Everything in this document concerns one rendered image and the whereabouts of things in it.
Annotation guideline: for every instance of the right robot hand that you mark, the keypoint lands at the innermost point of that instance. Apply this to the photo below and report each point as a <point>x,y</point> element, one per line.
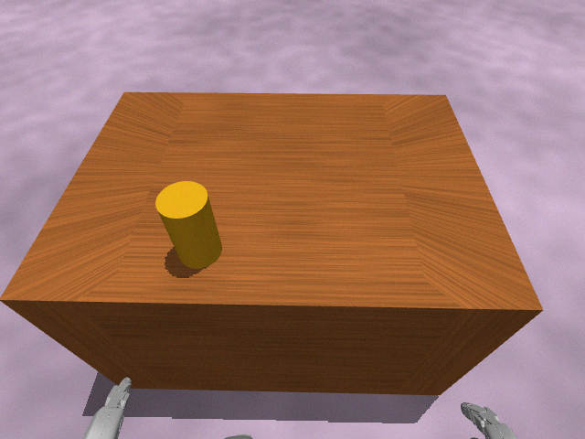
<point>487,422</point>

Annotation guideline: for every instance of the can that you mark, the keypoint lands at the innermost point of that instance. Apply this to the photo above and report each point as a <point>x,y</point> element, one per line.
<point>185,210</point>

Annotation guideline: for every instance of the left robot hand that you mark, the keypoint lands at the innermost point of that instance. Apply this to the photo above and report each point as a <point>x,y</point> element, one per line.
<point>107,421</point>

